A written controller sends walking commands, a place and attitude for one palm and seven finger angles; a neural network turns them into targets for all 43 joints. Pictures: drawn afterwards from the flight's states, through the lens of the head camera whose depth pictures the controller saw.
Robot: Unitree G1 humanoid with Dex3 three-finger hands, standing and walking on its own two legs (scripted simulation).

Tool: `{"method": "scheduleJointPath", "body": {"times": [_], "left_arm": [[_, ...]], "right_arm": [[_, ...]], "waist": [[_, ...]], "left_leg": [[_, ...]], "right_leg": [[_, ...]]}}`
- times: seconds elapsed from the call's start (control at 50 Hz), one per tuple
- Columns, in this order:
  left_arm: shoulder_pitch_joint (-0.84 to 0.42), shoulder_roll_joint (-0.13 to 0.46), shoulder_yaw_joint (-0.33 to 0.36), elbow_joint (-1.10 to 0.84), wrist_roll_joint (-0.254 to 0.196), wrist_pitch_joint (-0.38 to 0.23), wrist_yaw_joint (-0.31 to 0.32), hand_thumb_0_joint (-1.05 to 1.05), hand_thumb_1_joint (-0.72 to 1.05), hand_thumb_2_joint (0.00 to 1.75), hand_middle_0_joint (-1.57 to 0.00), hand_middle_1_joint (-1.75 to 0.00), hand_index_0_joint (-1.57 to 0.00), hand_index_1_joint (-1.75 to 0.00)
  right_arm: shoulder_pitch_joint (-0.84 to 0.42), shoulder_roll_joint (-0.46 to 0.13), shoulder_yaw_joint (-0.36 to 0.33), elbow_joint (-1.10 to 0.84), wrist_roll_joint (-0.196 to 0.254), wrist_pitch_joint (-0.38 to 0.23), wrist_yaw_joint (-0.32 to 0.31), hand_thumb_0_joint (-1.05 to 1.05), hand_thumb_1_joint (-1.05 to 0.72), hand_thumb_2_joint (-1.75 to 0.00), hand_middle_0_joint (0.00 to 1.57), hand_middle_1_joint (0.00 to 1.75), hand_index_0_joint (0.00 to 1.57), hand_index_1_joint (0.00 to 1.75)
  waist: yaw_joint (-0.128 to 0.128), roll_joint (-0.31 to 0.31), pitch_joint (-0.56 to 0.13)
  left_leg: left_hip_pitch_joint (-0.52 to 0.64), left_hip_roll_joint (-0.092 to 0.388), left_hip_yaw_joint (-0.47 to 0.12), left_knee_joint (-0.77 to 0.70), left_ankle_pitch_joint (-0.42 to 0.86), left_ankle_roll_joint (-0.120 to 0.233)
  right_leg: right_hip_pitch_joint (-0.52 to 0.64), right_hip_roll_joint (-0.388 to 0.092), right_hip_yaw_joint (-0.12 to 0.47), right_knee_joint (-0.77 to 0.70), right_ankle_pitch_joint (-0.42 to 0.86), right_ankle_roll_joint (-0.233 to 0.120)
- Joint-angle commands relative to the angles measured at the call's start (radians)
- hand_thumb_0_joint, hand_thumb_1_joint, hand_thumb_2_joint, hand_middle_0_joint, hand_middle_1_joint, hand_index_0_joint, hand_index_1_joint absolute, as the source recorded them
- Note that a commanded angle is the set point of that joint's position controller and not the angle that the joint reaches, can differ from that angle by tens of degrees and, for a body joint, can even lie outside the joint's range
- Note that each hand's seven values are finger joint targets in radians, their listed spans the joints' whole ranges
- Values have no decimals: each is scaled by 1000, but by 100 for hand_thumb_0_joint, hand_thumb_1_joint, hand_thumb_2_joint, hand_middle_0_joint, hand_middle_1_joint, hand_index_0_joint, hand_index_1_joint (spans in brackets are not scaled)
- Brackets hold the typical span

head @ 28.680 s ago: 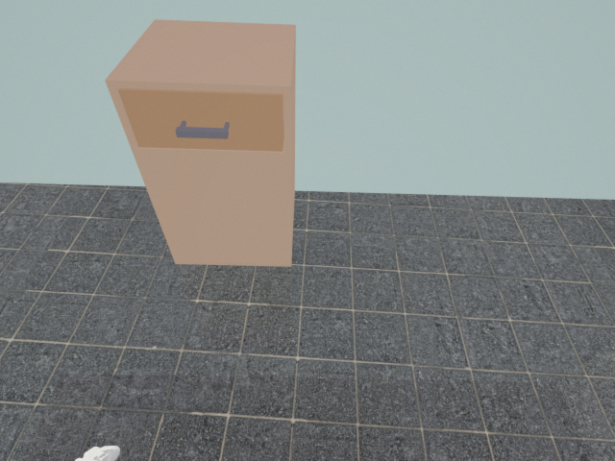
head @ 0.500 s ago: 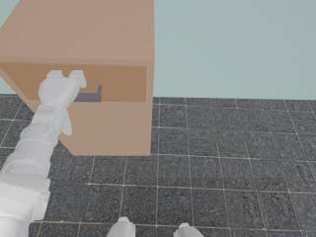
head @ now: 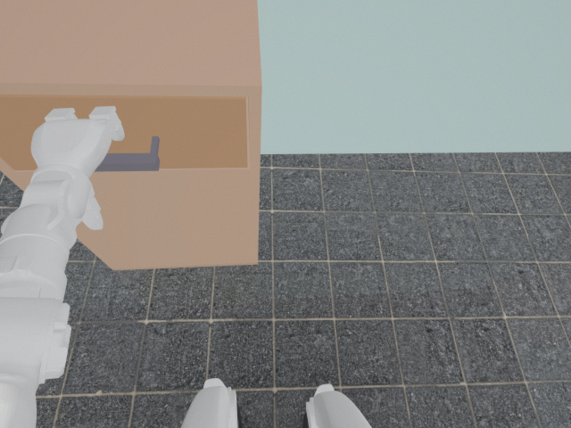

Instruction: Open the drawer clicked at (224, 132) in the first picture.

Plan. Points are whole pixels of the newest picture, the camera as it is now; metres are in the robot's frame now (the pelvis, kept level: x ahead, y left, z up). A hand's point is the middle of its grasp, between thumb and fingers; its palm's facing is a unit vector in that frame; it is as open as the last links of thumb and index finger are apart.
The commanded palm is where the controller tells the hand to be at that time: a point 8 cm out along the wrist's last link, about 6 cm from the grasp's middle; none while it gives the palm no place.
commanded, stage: move the hooked fingers above the handle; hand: left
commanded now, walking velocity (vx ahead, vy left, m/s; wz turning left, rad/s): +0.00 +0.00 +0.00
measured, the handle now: (116, 152) +0.55 +0.25 -0.03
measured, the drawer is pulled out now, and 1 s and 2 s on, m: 0.00 0.00 0.00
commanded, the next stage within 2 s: lower the fingers behind the handle in 0.36 s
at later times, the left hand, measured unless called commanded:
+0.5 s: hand (101, 162) +0.50 +0.24 +0.01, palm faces -0.09 -0.03 -1.00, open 13.8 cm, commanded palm +0.49 +0.24 +0.07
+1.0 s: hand (107, 177) +0.49 +0.25 -0.02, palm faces -0.09 -0.02 -1.00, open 13.8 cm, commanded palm +0.49 +0.23 +0.04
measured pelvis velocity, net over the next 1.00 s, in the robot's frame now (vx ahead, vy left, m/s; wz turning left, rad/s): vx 0.00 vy -0.01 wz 0.00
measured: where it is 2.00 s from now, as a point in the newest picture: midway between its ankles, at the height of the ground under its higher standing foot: outside the picture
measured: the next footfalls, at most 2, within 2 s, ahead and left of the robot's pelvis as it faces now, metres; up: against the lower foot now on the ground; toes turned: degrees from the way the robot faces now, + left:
none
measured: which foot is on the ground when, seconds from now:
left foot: down 0.00-1.00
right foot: down 0.00-1.00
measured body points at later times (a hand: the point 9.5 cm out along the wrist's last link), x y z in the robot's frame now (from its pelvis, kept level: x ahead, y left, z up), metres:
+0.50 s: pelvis +0.01 +0.00 +0.00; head +0.13 +0.02 +0.44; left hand +0.50 +0.24 +0.07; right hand +0.02 -0.28 -0.11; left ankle +0.04 +0.10 -0.67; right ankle -0.01 -0.15 -0.67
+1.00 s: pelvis +0.00 -0.01 -0.01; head +0.14 +0.01 +0.42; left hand +0.49 +0.25 +0.04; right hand +0.01 -0.29 -0.13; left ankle +0.04 +0.10 -0.67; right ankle -0.01 -0.15 -0.67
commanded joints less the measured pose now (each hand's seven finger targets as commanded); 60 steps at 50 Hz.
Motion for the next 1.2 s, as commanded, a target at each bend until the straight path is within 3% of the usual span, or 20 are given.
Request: {"method": "scheduleJointPath", "body": {"times": [0.0,0.06,0.14,0.22,0.24,0.32,0.38,0.42,0.6,0.68,0.72,0.8,0.88,0.92,0.94,0.98,1.06,1.12,1.16,1.18], "left_arm": [[-489,189,22,-252,-30,-16,68,0,-50,30,-30,-120,-30,-120],[-501,156,-5,-212,-25,13,84,0,-50,30,-30,-120,-30,-120],[-512,180,1,-172,-10,63,87,0,-50,30,-30,-120,-30,-120],[-485,194,13,-150,-10,83,66,0,-50,30,-30,-120,-30,-120],[-467,158,-14,-137,-13,88,58,0,-50,30,-30,-120,-30,-120],[-457,229,40,-168,-12,58,46,0,-50,30,-30,-120,-30,-120],[-436,196,21,-162,-17,46,50,0,-50,30,-30,-120,-30,-120],[-454,249,52,-167,-13,36,55,0,-50,30,-30,-120,-30,-120],[-432,146,3,-189,-21,9,65,0,-50,30,-30,-120,-30,-120],[-426,197,43,-179,-11,6,93,0,-50,30,-30,-120,-30,-120],[-435,266,89,-189,0,5,110,0,-50,30,-30,-120,-30,-120],[-422,234,68,-139,6,39,132,0,-50,30,-30,-120,-30,-120],[-432,230,50,-136,8,55,122,0,-50,30,-30,-120,-30,-120],[-433,237,58,-159,6,43,110,0,-50,30,-30,-120,-30,-120],[-400,221,50,-149,0,44,101,0,-50,30,-30,-120,-30,-120],[-422,197,29,-150,0,34,94,0,-50,30,-30,-120,-30,-120],[-441,214,34,-143,7,12,97,0,-50,30,-30,-120,-30,-120],[-451,261,72,-173,14,-1,113,0,-50,30,-30,-120,-30,-120],[-425,253,80,-178,15,0,126,0,-50,30,-30,-120,-30,-120],[-412,221,58,-154,16,11,132,0,-50,30,-30,-120,-30,-120]], "right_arm": [[134,-183,-74,-36,-8,-26,-14,0,-90,-90,20,30,20,30],[136,-180,-72,-27,-6,-24,-7,0,-90,-90,20,30,20,30],[130,-185,-63,-33,-5,-16,-3,0,-90,-90,20,30,20,30],[119,-183,-56,-56,1,-6,-4,0,-90,-90,20,30,20,30],[115,-180,-57,-60,0,-5,-5,0,-90,-90,20,30,20,30],[111,-182,-52,-71,1,-2,-12,0,-90,-90,20,30,20,30],[108,-178,-53,-71,0,-5,-12,0,-90,-90,20,30,20,30],[107,-184,-50,-72,3,-2,-17,0,-90,-90,20,30,20,30],[121,-173,-67,-43,-10,-7,-8,0,-90,-90,20,30,20,30],[114,-180,-65,-33,-12,-5,-6,0,-90,-90,20,30,20,30],[109,-186,-60,-35,-12,-3,-6,0,-90,-90,20,30,20,30],[96,-183,-57,-37,-13,-5,-1,0,-90,-90,20,30,20,30],[100,-186,-56,-42,-12,-8,-4,0,-90,-90,20,30,20,30],[103,-185,-59,-42,-12,-12,-8,0,-90,-90,20,30,20,30],[101,-183,-57,-43,-13,-11,-8,0,-90,-90,20,30,20,30],[102,-180,-58,-38,-13,-14,-10,0,-90,-90,20,30,20,30],[94,-179,-52,-41,-10,-20,-14,0,-90,-90,20,30,20,30],[94,-185,-53,-44,-15,-22,-14,0,-90,-90,20,30,20,30],[93,-182,-54,-43,-20,-23,-8,0,-90,-90,20,30,20,30],[89,-182,-55,-42,-21,-21,-6,0,-90,-90,20,30,20,30]], "waist": [[-25,133,-471],[-35,132,-442],[-23,151,-440],[-19,109,-445],[-21,112,-426],[-5,106,-454],[-15,81,-425],[-11,78,-428],[-20,104,-461],[-16,86,-451],[-2,100,-481],[-13,89,-454],[-18,98,-491],[-16,103,-527],[-7,108,-518],[-25,97,-485],[-33,86,-455],[-20,123,-518],[-7,146,-525],[-17,122,-516]], "left_leg": [[588,-30,-34,-84,366,11],[585,-34,-33,-90,352,10],[587,-38,-32,-100,363,7],[574,-39,-23,-103,380,11],[573,-40,-17,-106,371,12],[562,-40,-16,-100,379,15],[530,-41,-6,-93,363,20],[505,-43,-7,-92,356,20],[532,-36,-13,-56,413,14],[484,-37,-10,-45,368,18],[466,-40,-9,-36,383,17],[432,-41,-5,-20,359,19],[435,-40,-5,-8,351,20],[453,-38,-6,4,378,20],[450,-40,-5,5,375,19],[437,-36,-9,13,362,20],[379,-36,-13,29,302,24],[400,-34,-22,49,330,21],[411,-31,-25,58,351,15],[406,-30,-26,63,346,16]], "right_leg": [[-10,47,-65,-125,249,-69],[-19,47,-69,-135,243,-68],[-1,47,-73,-135,249,-73],[38,47,-69,-141,273,-68],[43,46,-69,-149,273,-69],[63,45,-61,-139,286,-67],[70,43,-58,-143,293,-64],[74,42,-53,-134,294,-63],[30,44,-58,-107,320,-68],[26,43,-54,-98,299,-65],[34,42,-50,-77,318,-66],[15,42,-53,-68,304,-65],[14,42,-53,-57,303,-63],[13,41,-50,-47,327,-60],[16,42,-52,-46,325,-63],[-14,42,-53,-45,308,-62],[-59,39,-54,-28,254,-62],[-84,39,-54,2,257,-64],[-97,41,-62,16,259,-69],[-105,42,-63,16,253,-67]]}}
